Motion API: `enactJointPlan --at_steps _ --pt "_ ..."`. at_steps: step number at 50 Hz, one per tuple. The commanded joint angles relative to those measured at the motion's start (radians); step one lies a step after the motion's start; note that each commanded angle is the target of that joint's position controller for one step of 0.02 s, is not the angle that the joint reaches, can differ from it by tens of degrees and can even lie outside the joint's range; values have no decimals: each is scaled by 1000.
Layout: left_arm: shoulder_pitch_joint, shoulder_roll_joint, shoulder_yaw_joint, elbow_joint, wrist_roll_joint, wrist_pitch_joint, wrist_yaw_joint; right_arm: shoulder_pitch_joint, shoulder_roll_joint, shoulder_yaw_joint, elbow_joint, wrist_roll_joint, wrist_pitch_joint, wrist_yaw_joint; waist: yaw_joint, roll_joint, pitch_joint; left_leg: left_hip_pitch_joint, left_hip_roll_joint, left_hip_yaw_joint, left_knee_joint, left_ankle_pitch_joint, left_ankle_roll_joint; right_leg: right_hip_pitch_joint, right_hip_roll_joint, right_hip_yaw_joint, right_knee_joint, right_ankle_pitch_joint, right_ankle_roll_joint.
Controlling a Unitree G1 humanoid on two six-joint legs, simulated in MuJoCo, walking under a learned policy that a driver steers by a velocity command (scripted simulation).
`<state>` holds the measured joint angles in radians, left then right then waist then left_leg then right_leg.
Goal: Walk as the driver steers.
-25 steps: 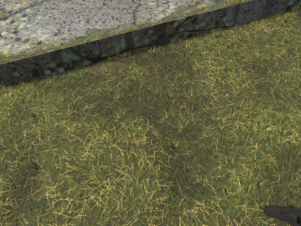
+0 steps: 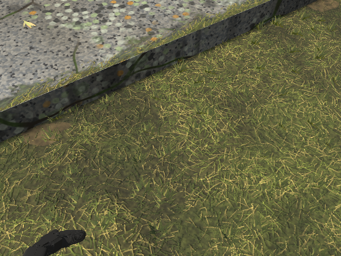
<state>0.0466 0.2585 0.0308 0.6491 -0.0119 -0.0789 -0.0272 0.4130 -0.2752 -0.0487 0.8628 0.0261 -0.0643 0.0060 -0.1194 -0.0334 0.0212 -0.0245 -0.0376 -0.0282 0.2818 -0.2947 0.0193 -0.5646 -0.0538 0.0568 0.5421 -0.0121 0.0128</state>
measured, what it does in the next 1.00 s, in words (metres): walks ahead, turning left: right foot, then left foot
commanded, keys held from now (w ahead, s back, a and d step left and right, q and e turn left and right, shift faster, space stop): w+q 0.52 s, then q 0.24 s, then e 0.24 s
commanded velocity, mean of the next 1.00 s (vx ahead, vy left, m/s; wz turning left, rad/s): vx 0.36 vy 0.00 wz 0.40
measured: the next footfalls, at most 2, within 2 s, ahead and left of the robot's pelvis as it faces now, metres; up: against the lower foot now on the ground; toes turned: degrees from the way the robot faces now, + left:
right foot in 0.06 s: +0.20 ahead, -0.14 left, +0.00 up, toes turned +3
left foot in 0.58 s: +0.43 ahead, +0.18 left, +0.00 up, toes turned +22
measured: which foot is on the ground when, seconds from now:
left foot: down 0.00-0.06, up 0.08-0.56, down 0.58-1.00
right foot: up 0.00-0.04, down 0.06-0.56, up 0.58-1.00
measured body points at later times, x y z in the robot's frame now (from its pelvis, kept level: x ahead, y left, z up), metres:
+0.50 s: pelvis +0.26 +0.01 -0.01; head +0.29 +0.03 +0.44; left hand +0.20 +0.30 -0.14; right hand +0.53 -0.17 -0.09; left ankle +0.38 +0.18 -0.71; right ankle +0.16 -0.14 -0.74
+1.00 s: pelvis +0.44 +0.10 +0.00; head +0.45 +0.12 +0.45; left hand +0.44 +0.40 -0.12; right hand +0.69 -0.07 -0.10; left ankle +0.39 +0.16 -0.74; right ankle +0.58 +0.00 -0.72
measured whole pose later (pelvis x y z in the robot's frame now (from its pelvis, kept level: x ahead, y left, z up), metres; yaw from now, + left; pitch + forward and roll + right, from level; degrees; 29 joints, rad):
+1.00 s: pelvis +0.44 +0.10 +0.00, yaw +27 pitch +1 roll +1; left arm 0.17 0.28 0.04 0.79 0.00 -0.03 0.00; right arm 0.16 -0.25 -0.03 0.74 -0.03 -0.02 0.00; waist -0.01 -0.05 0.02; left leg -0.20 -0.12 -0.03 0.41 -0.23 0.08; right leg -0.49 -0.07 0.05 0.66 -0.13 0.05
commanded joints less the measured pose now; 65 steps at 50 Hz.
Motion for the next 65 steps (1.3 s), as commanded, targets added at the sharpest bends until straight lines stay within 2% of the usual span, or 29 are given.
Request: enactJointPlan --at_steps 1,3,4,5,6,7,8,11,19,24,26,28,29,30,31,32,33,34,36,39,45,48,51,53,54,56,57,60,65 --pt "-17 110 38 -72 -4 -30 -4 -20 -195 -47 -46 4 5 -13 88 129 5 -61 258 -205 3 329 141 155 33 -18 -72 -31 -23" --pt "200 184 75 -19 12 -34 12 -34 -150 -31 -57 -7 4 -13 202 100 -141 -166 168 -144 274 410 85 512 -14 6 -85 -33 -85" --pt "377 264 94 -1 25 -26 25 -36 -70 -3 -94 -40 -1 -14 262 -63 -313 -358 78 -71 603 96 39 796 -231 224 -50 -15 -143" --pt "389 292 98 19 28 -13 16 97 -23 10 -109 -2 -17 -12 193 -339 -403 -654 -4 -61 862 -313 5 963 -392 629 -182 -261 -279" --pt "352 190 75 13 16 -11 14 40 -134 -18 -89 19 -17 -15 217 -181 -279 -743 57 -113 969 -263 0 867 -350 594 -231 -403 -251" --pt "300 144 60 14 9 -13 16 -44 -162 -30 -107 20 -15 -13 215 -122 -159 -769 90 -97 973 -166 2 750 -313 434 -246 -368 -216" --pt "240 122 51 15 14 -15 13 -74 -144 -31 -107 12 -9 -16 183 -62 -105 -727 123 -83 950 -92 -5 638 -268 333 -275 -267 -199" --pt "158 88 48 36 25 -29 12 -81 -88 -31 -117 6 20 -9 123 -85 -27 -634 170 -76 877 7 -20 459 -211 137 -363 -85 -194" --pt "181 168 78 102 18 -29 33 -267 -43 -13 -198 -5 29 26 153 -12 36 -632 162 -17 511 313 -23 464 -199 -139 -418 81 -185" --pt "237 212 95 145 -9 -1 36 -383 -67 -17 -265 -6 35 49 177 -9 68 -631 133 44 375 239 31 607 -240 -209 -356 163 -147" --pt "230 243 104 147 -18 13 40 -349 -97 -34 -275 -9 40 52 140 -38 23 -534 74 103 364 134 70 646 -240 -242 -229 463 -125" --pt "203 235 98 135 -25 30 47 -97 -183 -85 -215 -15 45 40 -3 -16 -109 -184 -26 141 272 205 127 553 -171 -290 154 648 -66" --pt "239 180 76 111 11 23 49 11 -280 -115 -197 -14 54 15 -22 145 -202 110 120 -91 263 461 188 292 -106 -292 484 216 0" --pt "344 66 35 66 43 0 36 -68 -371 -115 -240 -30 44 14 110 346 -348 371 387 -650 173 551 411 -73 106 -144 826 -661 65" --pt "250 173 53 80 9 -19 27 -50 -282 -94 -266 -24 35 25 17 161 -438 371 392 -662 117 568 402 -114 68 36 891 -652 49" --pt "173 187 57 51 -18 -24 28 -94 -237 -80 -262 -22 24 29 28 123 -300 265 357 -502 120 635 360 -167 32 25 859 -567 30" --pt "159 172 53 59 -3 -24 40 -140 -203 -73 -257 -8 20 25 65 43 -197 126 296 -390 118 649 307 -158 -10 16 776 -487 27" --pt "154 179 59 64 17 -16 51 -189 -179 -67 -264 -5 25 18 95 45 -142 4 263 -326 102 660 278 -115 -36 14 706 -433 31" --pt "182 178 64 65 21 12 55 -238 -171 -62 -286 -32 31 9 146 77 -129 -156 229 -277 63 735 269 -2 -33 14 655 -381 41" --pt "203 138 52 75 27 34 61 -237 -184 -65 -274 -31 32 -6 162 83 -157 -194 210 -212 63 826 268 15 -8 0 540 -306 71" --pt "111 96 29 82 12 37 40 -237 -106 -23 -210 -47 38 -22 111 123 -153 -192 184 -105 36 659 194 142 -36 -4 209 -24 64" --pt "78 126 38 74 8 38 33 -236 -118 -20 -168 -61 32 -10 95 131 -99 -165 220 -123 40 592 198 163 -24 -4 127 -86 36" --pt "72 155 50 50 9 38 25 -236 -160 -34 -142 -34 49 -18 103 131 -60 -90 246 -148 123 575 188 135 8 -37 40 -182 -5" --pt "89 183 58 41 14 36 21 -193 -159 -38 -130 -26 59 -34 104 65 -70 -85 200 -124 212 497 126 217 -17 14 -56 148 -51" --pt "87 238 73 38 15 39 23 -143 -146 -40 -139 -43 54 -39 53 -48 -107 -146 97 -50 299 394 74 304 -72 110 -23 403 -104" --pt "190 200 74 53 4 59 33 -242 -111 -35 -167 -51 56 -49 137 -186 -158 -372 -64 45 529 -83 -31 463 -230 370 -114 468 -288" --pt "249 193 70 65 16 57 37 -296 -99 -31 -192 -41 62 -47 182 -215 -173 -500 -73 -16 700 -384 -43 539 -287 476 -165 436 -341" --pt "143 216 83 34 3 53 54 -287 -100 -37 -187 -22 81 -44 132 -76 -153 -545 2 -79 764 -283 -61 478 -207 360 -158 295 -249" --pt "96 217 97 11 -3 109 71 -265 -73 -31 -171 -11 70 -34 127 -145 -175 -347 -31 -30 438 -110 -95 380 -109 317 -174 162 -199"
